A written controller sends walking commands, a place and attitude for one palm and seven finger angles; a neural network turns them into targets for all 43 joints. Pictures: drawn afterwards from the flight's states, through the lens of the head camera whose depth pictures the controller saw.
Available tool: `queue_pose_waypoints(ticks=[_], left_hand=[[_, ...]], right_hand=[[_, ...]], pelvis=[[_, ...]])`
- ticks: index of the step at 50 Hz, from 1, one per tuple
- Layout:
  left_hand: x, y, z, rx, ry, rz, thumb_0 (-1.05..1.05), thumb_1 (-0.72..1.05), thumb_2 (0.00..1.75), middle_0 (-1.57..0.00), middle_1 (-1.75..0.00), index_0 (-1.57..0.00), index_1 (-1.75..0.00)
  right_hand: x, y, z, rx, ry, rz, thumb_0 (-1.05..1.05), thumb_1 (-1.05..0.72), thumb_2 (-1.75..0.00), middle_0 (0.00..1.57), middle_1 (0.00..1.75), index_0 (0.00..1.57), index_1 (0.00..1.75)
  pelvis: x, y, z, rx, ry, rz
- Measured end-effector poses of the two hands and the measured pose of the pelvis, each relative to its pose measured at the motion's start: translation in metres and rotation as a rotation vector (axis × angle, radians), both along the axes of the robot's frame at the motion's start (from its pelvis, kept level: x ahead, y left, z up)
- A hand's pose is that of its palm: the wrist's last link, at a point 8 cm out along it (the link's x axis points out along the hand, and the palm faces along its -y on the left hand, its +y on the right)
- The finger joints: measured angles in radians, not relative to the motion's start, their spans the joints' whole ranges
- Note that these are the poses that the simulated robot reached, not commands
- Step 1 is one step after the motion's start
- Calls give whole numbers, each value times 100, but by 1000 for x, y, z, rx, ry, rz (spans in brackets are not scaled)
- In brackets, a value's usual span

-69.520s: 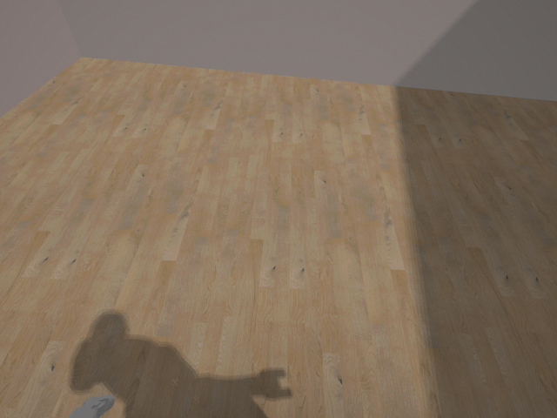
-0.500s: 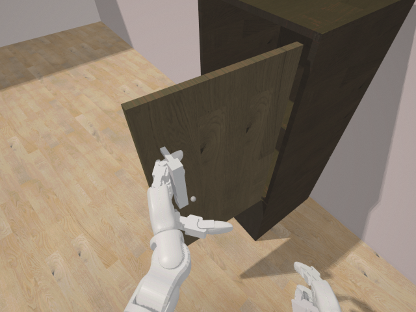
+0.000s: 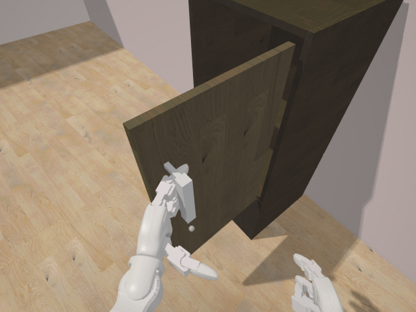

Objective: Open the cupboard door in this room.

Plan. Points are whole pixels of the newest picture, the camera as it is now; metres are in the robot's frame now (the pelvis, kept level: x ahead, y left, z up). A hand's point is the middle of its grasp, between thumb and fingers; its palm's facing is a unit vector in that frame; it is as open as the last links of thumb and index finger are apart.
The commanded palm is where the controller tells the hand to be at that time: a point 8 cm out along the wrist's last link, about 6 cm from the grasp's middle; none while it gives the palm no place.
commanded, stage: slide the hand sideways off the handle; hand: left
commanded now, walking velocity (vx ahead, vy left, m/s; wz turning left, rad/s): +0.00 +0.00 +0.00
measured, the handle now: (179, 193) +0.32 +0.08 +0.07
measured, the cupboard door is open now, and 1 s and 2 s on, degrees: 92 91 91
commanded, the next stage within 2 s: draw the hand back to the body in 0.70 s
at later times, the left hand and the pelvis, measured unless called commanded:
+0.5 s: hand (157, 257) +0.20 +0.10 +0.07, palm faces -0.01 -1.00 -0.05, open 16.3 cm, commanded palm +0.16 +0.16 +0.07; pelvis +0.02 -0.02 -0.01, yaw +1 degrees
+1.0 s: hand (123, 266) +0.18 +0.14 +0.09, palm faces -0.03 -1.00 -0.06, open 16.3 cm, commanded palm +0.14 +0.20 +0.10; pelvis +0.00 +0.00 -0.02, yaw +1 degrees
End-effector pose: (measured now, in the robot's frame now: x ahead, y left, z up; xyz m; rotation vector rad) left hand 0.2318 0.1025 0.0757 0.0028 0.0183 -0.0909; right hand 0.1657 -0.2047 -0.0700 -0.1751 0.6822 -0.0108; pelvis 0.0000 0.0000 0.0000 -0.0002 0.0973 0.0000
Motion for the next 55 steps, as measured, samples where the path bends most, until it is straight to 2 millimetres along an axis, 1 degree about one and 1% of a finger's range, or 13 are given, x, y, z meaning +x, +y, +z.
queue_pose_waypoints(ticks=[12, 18, 25, 32, 37, 43, 47, 51, 55], left_hand=[[-28, 29, 0, 21, 32, 72, -1, -50, 30, -19, -32, -20, -33], [-41, 37, 2, 34, 24, 82, -1, -50, 30, -17, -31, -17, -32], [-54, 47, 2, 47, 30, 78, -1, -50, 30, -16, -31, -16, -31], [-71, 68, -1, 52, 39, 94, -1, -49, 30, -16, -30, -15, -30], [-79, 80, -3, 45, 26, 88, -1, -50, 30, -15, -30, -15, -30], [-75, 81, -3, 15, -6, 46, -1, -50, 30, -15, -30, -15, -30], [-72, 84, 9, 36, -27, 37, -1, -50, 30, -15, -30, -15, -30], [-74, 93, 24, 55, -49, 64, -1, -50, 30, -16, -30, -15, -30], [-78, 102, 30, 61, -36, 88, -1, -50, 30, -16, -30, -15, -30]], right_hand=[[18, -17, -2, -16, -14, 4, 2, -90, -90, 20, 30, 20, 30], [25, -25, -5, -21, -37, 6, 2, -90, -90, 20, 30, 20, 30], [27, -31, -10, -21, -48, -9, 2, -90, -90, 20, 30, 20, 30], [25, -34, -10, -34, -62, -24, 2, -90, -90, 20, 30, 20, 30], [23, -32, -9, -47, -82, -25, 2, -90, -90, 20, 30, 20, 30], [17, -24, -6, -53, -111, -31, 2, -90, -90, 20, 30, 20, 30], [12, -16, -2, -35, -124, -48, 2, -90, -90, 20, 30, 20, 30], [9, -6, 2, -9, -136, -62, 2, -90, -90, 20, 30, 20, 30], [9, 3, 6, 0, -145, -50, 2, -90, -90, 20, 30, 20, 30]], pelvis=[[14, -11, -3, -2, 25, 7], [17, -16, -8, -2, 44, 17], [18, -20, -12, 1, 57, 21], [13, -20, -15, -4, 56, 26], [7, -16, -18, -15, 55, 31], [0, -8, -20, -26, 53, 28], [0, -1, -18, -27, 39, 21], [2, 4, -14, -27, 19, 15], [2, 9, -10, -30, 0, 15]])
